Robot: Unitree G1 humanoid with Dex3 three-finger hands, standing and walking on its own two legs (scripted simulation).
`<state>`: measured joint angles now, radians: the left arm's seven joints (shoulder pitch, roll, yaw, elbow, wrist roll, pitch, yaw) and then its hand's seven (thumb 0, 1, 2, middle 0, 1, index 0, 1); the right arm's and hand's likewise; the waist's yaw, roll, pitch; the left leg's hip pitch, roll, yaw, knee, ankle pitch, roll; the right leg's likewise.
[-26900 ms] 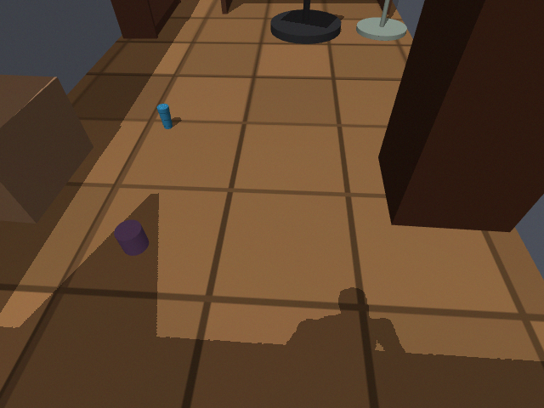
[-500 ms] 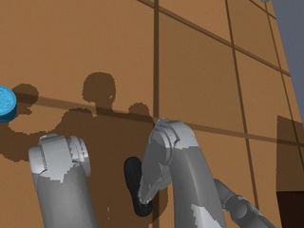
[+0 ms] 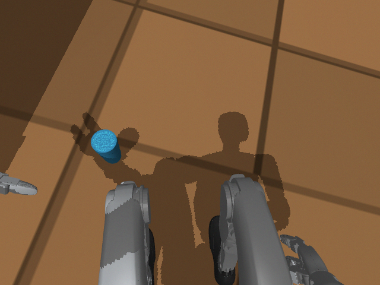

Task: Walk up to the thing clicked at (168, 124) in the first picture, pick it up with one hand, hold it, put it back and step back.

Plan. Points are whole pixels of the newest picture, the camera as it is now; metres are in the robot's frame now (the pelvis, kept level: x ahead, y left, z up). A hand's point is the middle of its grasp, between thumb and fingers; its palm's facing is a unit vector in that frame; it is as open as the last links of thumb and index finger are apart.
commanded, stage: home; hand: left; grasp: from the side
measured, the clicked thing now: (108, 149) +0.45 +0.24 -0.32
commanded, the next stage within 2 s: none
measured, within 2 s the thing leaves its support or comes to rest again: neither
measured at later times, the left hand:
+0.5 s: hand out of the picture +0.28 +0.25 +0.13, palm faces +0.20 -0.89 -0.41, open 17.2 cm
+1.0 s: hand out of the picture +0.24 +0.19 +0.28, palm faces +0.21 -0.93 -0.30, open 17.5 cm
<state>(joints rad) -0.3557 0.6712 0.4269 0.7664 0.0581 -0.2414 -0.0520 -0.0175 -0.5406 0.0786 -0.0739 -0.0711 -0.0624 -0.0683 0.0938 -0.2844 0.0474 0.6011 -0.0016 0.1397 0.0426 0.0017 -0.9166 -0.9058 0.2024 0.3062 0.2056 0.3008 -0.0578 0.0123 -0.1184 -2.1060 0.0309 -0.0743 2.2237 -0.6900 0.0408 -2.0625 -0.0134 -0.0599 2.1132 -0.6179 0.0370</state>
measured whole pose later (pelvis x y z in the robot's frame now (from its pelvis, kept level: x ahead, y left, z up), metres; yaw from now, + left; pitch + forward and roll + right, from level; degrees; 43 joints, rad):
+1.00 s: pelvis +0.09 -0.01 +0.32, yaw +6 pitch +8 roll -2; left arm 0.49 0.21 -0.02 -0.04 -0.02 0.28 0.16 -0.01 -0.54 0.06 -0.06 -0.06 -0.05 -0.05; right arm 0.28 -0.20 0.03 0.47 0.03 -0.09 -0.19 0.01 -0.90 -0.90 0.20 0.31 0.20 0.30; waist -0.03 0.04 -0.14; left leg -0.64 0.04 -0.02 0.98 -0.49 0.00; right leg -0.63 -0.01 -0.05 0.93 -0.44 0.01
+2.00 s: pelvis +0.08 -0.02 +0.33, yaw +6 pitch +7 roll -1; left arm 0.46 0.21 -0.01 0.01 -0.01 0.24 0.13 -0.01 -0.55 0.05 -0.06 -0.06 -0.05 -0.05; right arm 0.28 -0.21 0.03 0.51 0.01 -0.14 -0.19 0.01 -0.90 -0.90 0.20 0.30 0.20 0.30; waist -0.02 0.03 -0.10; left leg -0.61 0.04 -0.03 0.95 -0.46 -0.02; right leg -0.60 0.00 -0.06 0.90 -0.42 -0.01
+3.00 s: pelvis +0.08 -0.01 +0.33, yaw +6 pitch +7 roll -2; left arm 0.46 0.21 -0.01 0.00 -0.01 0.24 0.13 -0.01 -0.05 0.53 -0.18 -0.25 -0.17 -0.25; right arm 0.28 -0.20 0.03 0.52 0.01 -0.14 -0.18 0.01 -0.90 -0.90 0.20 0.30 0.20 0.30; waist -0.02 0.03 -0.10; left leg -0.60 0.04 -0.02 0.95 -0.47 -0.01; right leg -0.59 0.00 -0.05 0.90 -0.43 0.00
